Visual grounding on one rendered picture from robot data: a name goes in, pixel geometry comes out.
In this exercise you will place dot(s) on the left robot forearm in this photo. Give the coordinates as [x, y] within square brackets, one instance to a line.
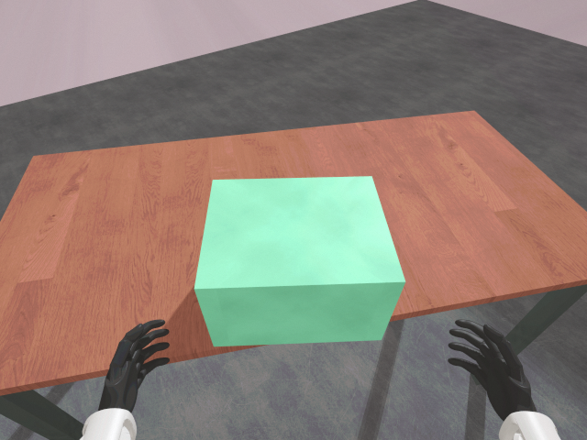
[110, 424]

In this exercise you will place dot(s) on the left robot hand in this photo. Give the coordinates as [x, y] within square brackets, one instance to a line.
[127, 370]

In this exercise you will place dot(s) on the carton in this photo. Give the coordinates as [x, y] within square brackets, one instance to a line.
[296, 260]

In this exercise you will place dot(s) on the table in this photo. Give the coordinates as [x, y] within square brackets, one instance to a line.
[96, 242]

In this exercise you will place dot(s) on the right robot forearm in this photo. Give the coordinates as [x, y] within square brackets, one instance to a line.
[528, 426]

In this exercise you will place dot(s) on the right robot hand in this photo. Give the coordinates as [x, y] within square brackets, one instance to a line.
[499, 370]

